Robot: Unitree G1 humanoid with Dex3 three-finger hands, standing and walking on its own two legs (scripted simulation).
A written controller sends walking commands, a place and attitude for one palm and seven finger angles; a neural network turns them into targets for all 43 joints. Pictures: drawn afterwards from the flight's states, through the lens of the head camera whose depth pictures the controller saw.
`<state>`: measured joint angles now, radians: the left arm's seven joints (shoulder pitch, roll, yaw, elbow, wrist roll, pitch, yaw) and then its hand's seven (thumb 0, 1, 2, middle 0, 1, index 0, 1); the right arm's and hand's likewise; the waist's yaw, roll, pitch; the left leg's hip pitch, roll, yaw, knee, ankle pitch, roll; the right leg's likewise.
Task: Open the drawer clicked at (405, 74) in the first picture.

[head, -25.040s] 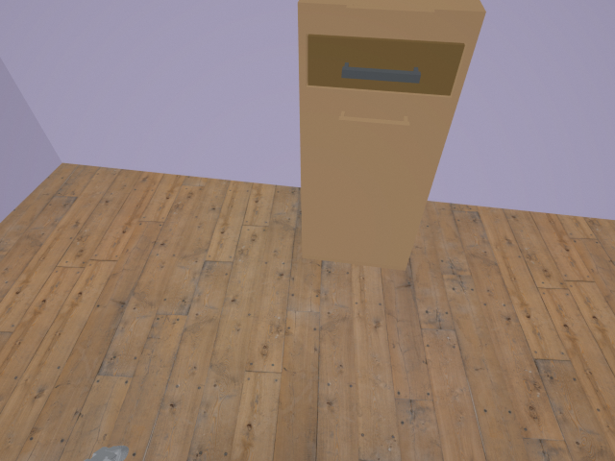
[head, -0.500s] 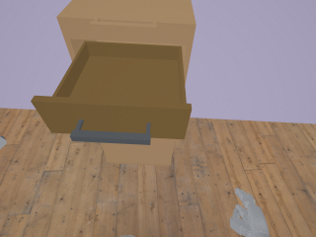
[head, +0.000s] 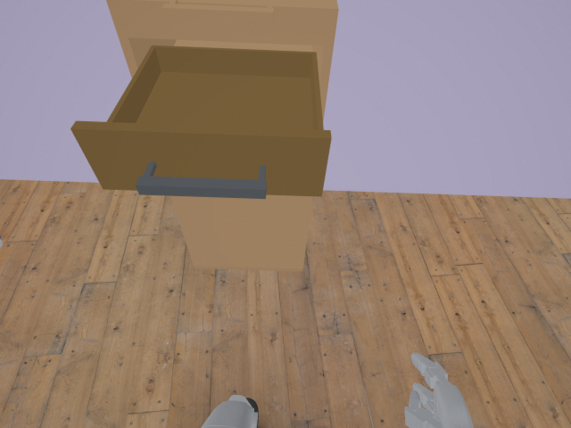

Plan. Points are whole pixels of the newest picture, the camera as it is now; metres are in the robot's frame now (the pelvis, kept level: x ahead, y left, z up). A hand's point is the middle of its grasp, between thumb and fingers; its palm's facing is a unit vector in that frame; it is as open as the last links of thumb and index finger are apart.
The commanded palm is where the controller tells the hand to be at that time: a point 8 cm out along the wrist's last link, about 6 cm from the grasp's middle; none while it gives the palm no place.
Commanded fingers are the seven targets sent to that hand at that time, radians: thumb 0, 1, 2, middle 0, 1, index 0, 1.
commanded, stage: stop stepping back and stand still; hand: left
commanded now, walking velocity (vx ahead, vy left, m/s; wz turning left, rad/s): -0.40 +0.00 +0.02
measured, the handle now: (205, 178) +0.45 +0.17 +0.09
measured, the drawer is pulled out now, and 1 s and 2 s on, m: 0.30 0.30 0.30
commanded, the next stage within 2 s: let the arm hang, fingers relaxed in 0.84 s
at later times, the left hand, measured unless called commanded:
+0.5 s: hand out of the picture +0.07 +0.24 +0.28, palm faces +0.53 -0.72 -0.46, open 7.4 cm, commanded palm +0.02 +0.28 +0.28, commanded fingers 0.00 0.90 0.90 -0.20 -0.30 -0.20 -0.30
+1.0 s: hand out of the picture +0.10 +0.24 +0.22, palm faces +0.41 -0.73 -0.54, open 7.4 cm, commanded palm none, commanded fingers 0.00 0.90 0.90 -0.20 -0.30 -0.20 -0.30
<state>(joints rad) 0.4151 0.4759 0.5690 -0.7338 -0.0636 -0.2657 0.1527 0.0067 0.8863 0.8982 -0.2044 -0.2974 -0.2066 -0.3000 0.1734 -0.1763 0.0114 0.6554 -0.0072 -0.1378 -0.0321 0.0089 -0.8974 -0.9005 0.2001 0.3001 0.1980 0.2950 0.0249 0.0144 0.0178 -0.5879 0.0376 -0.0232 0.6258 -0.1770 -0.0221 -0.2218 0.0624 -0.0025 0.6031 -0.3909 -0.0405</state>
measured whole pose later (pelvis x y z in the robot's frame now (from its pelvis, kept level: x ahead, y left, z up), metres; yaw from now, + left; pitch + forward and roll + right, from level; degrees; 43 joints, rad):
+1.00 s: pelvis -0.11 +0.01 +0.01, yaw +4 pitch +1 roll +0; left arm 0.36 0.46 0.36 -0.46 0.03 -0.21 0.09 0.00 0.89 0.90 -0.20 -0.30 -0.20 -0.30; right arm 0.24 -0.21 -0.01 0.75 0.00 -0.13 -0.01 0.01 -0.90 -0.90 0.20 0.30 0.20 0.30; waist -0.02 0.05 -0.03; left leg -0.40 0.05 0.05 0.79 -0.43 -0.01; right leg -0.30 0.00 -0.12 0.60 -0.31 -0.06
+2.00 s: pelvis -0.11 +0.03 +0.03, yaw +3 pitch -2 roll +0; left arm 0.22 0.15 0.01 1.13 0.02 0.00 0.03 0.00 0.92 0.90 -0.20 -0.30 -0.20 -0.30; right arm 0.29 -0.13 0.00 1.13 -0.02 0.01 -0.04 0.00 -0.90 -0.90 0.20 0.30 0.19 0.29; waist -0.01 0.02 0.06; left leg -0.17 0.03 0.09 0.40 -0.19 0.00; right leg -0.16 -0.03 -0.08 0.41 -0.22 -0.01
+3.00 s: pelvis -0.09 +0.02 +0.03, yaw +3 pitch -1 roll +0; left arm 0.23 0.15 0.01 1.14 0.01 -0.01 0.03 0.00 0.91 0.90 -0.20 -0.29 -0.20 -0.30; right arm 0.25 -0.14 -0.01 1.14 -0.02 0.01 -0.04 0.00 -0.91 -0.90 0.20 0.30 0.19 0.29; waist -0.01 0.02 0.07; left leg -0.15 0.05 0.08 0.38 -0.22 -0.03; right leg -0.13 0.00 -0.10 0.38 -0.24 -0.03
